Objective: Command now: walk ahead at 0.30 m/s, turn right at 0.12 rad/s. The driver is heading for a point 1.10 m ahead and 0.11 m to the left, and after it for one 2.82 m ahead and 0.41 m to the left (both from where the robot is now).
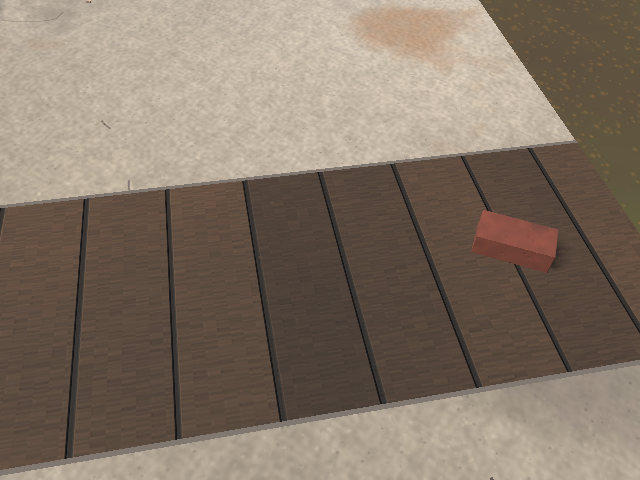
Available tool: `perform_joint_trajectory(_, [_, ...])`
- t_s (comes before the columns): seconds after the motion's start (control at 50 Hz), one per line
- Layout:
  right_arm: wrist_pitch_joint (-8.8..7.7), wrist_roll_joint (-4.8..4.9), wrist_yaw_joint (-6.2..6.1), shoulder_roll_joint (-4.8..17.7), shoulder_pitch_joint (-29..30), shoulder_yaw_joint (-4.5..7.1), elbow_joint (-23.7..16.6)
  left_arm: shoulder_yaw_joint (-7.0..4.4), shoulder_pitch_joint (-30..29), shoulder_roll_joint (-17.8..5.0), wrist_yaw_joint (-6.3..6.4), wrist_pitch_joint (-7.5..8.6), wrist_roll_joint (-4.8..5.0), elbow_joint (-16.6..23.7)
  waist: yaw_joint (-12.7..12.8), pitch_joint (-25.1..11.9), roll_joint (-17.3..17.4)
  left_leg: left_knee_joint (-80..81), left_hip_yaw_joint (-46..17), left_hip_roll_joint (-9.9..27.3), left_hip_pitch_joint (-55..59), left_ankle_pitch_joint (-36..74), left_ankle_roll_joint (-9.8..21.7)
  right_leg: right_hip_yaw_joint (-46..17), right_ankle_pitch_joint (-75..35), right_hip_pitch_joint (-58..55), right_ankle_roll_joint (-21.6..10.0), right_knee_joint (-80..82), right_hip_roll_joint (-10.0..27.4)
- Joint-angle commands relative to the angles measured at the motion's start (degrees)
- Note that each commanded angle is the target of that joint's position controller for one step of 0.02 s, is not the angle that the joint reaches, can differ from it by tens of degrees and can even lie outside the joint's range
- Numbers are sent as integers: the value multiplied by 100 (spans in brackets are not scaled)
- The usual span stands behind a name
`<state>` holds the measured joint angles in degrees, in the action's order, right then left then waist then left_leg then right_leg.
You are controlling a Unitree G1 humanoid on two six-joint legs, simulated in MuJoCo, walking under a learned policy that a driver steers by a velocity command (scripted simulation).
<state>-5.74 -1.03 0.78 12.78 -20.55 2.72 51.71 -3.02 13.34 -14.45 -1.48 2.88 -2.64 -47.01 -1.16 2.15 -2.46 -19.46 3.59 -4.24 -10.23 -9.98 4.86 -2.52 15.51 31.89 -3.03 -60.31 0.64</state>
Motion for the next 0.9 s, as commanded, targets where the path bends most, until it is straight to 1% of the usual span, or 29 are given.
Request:
perform_joint_trajectory(0.02, [-111,24,10,447,-1,5,-170,83,292,41,-11,-5,27,161,299,-158,655,607,-680,1403,-2,4387,694,277,-519,-161,140,772,102])
perform_joint_trajectory(0.06, [-49,51,-9,479,-112,-22,-73,164,-92,132,-12,0,82,198,178,-229,801,520,-375,1211,-42,4519,531,485,-981,-549,144,1500,15])
perform_joint_trajectory(0.12, [40,62,-52,540,-423,-42,118,197,-462,69,56,-4,126,195,4,-285,813,280,-434,1281,239,4223,453,549,-1309,-852,126,2121,-103])
perform_joint_trajectory(0.18, [110,53,-119,551,-450,-58,242,176,-389,-23,147,37,109,67,57,-184,758,-183,-689,1447,466,3826,412,463,-1114,-1221,-39,2776,-160])
perform_joint_trajectory(0.2, [128,82,-143,535,-415,-66,279,164,-115,-27,182,85,86,-74,201,-200,636,-539,-689,1362,449,3542,306,450,-1416,-1652,-118,3358,-194])
perform_joint_trajectory(0.22, [124,91,-157,495,-546,-81,323,121,201,-186,222,164,33,-215,290,-348,400,-1054,-639,1170,287,2973,143,208,-2215,-2290,-194,3764,23])
perform_joint_trajectory(0.24, [102,89,-188,306,-839,-139,240,49,684,-565,252,234,-37,-305,261,-902,-163,-1815,-441,954,-315,1158,-39,-615,-4826,-3418,-424,3247,1068])
perform_joint_trajectory(0.26, [203,284,-211,-168,-1591,-252,439,24,909,-567,261,155,81,-403,185,-1692,-959,-2911,-124,375,-871,-1910,-182,-1643,-6046,-4156,-1448,3160,2149])
perform_joint_trajectory(0.28, [358,184,-246,291,-1184,-128,493,96,927,-269,227,97,241,-396,395,-1578,-538,-3380,-340,274,-1079,-2849,-232,-1970,-5272,-3696,-1683,3538,2158])
perform_joint_trajectory(0.3, [429,59,-226,360,-718,-78,372,123,603,-236,235,67,258,-399,299,-1003,-394,-3569,-435,303,-1299,-2785,-284,-1790,-4349,-3198,-1582,3894,1927])
perform_joint_trajectory(0.32, [484,-27,-202,258,-480,-82,373,160,304,-142,267,37,222,-391,181,-701,-193,-3524,-504,412,-1247,-2467,-339,-1590,-3613,-2744,-1396,4171,1728])
perform_joint_trajectory(0.34, [542,-49,-185,160,-394,-92,390,178,85,-103,316,13,205,-396,27,-457,-189,-3273,-525,516,-1032,-2166,-395,-1286,-3186,-2269,-1185,4393,1516])
perform_joint_trajectory(0.38, [646,-44,-197,-40,-584,-138,586,186,-122,-66,349,-15,151,-467,-154,-426,-270,-2837,-403,484,-466,-1788,-477,-821,-2656,-1747,-916,4536,1139])
perform_joint_trajectory(0.42, [713,-9,-238,-84,-549,-151,684,186,-103,-69,341,-18,140,-571,-147,-484,-266,-2363,-344,447,-234,-1614,-493,-654,-2083,-1642,-837,4556,1006])
perform_joint_trajectory(0.46, [759,6,-272,-81,-400,-160,733,160,-60,-151,328,-54,155,-687,-97,-435,-318,-1881,-281,428,-59,-1275,-468,-671,-1030,-1484,-782,4630,948])
perform_joint_trajectory(0.5, [765,-18,-281,-116,-409,-182,832,131,-143,-214,320,-138,210,-759,-170,-291,-281,-1133,-169,385,368,-608,-385,-673,391,-1077,-596,4675,818])
perform_joint_trajectory(0.52, [750,-55,-281,-64,-363,-187,841,125,-80,-194,316,-179,232,-809,-151,-139,-184,-789,-268,455,519,-409,-322,-719,1033,-821,-407,4742,760])
perform_joint_trajectory(0.54, [708,-105,-282,36,-342,-190,813,123,6,-149,310,-208,237,-859,-111,35,-69,-457,-592,723,538,-443,-253,-747,1344,-637,-202,4735,692])
perform_joint_trajectory(0.56, [655,-89,-283,217,-202,-176,771,110,130,-87,301,-249,278,-885,56,295,245,-180,-955,964,11,-966,-166,-547,1163,-733,-51,4673,434])
perform_joint_trajectory(0.58, [608,-13,-274,179,-97,-188,827,116,139,-8,288,-273,289,-944,119,490,671,99,-1103,1028,-741,-1400,-123,-278,508,-1323,-9,4409,229])
perform_joint_trajectory(0.6, [542,10,-275,81,24,-223,837,130,250,64,275,-268,255,-1032,210,416,835,357,-1195,1090,-1064,-1479,-154,-198,-85,-1922,-14,4128,199])
perform_joint_trajectory(0.62, [492,32,-283,71,115,-227,843,142,390,115,270,-256,226,-1130,277,329,845,471,-1193,1092,-1153,-1368,-193,-172,-428,-2254,-19,3997,204])
perform_joint_trajectory(0.66, [436,54,-306,76,139,-225,859,138,502,56,263,-216,191,-1263,294,187,656,418,-1090,1025,-935,-967,-213,-224,-672,-2409,-41,3987,278])
perform_joint_trajectory(0.7, [430,59,-306,40,20,-225,919,158,510,82,276,-188,200,-1363,233,160,460,299,-996,971,-651,-671,-183,-253,-664,-2272,-35,4052,319])
perform_joint_trajectory(0.78, [456,45,-306,-30,-145,-234,1023,194,520,151,310,-195,214,-1522,162,229,316,229,-941,945,-496,-531,-145,-251,-641,-2152,7,4117,331])
perform_joint_trajectory(0.8, [461,37,-302,-5,-254,-222,1063,199,576,165,311,-202,211,-1566,137,127,328,271,-942,903,-454,-1013,-112,-197,-229,-2157,-4,4067,254])
perform_joint_trajectory(0.84, [510,25,-284,236,-330,-117,1042,147,597,72,294,-234,181,-1553,90,297,531,336,-1140,885,-585,-2578,101,44,1133,-1743,-106,3654,-43])
perform_joint_trajectory(0.86, [535,21,-271,299,-415,-80,1019,135,507,71,269,-248,152,-1497,22,521,597,517,-1403,1029,-627,-3254,243,121,1538,-1329,-139,3424,-140])
perform_joint_trajectory(0.9, [534,28,-275,448,-669,9,1078,179,237,349,196,-201,91,-1324,-113,858,1072,1130,-2284,1727,-385,-3826,607,585,943,-649,-87,2471,-326])
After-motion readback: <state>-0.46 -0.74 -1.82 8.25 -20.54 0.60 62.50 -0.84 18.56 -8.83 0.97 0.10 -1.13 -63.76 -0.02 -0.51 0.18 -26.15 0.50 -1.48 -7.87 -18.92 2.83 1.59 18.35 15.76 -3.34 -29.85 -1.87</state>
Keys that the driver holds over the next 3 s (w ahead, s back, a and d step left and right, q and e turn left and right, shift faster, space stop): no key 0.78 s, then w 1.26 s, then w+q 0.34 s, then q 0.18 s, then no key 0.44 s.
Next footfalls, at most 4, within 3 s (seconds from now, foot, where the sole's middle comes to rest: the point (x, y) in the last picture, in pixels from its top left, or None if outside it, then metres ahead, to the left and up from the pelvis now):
0.22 right None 0.23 -0.10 -0.78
0.54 left None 0.16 0.10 -0.78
1.54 left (290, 429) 0.59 0.06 -0.78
2.10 right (354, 304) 0.91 -0.09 -0.78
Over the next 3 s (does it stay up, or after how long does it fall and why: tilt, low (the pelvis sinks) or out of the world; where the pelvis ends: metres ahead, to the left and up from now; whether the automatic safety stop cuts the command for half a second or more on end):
stays up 1.06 0.03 0.00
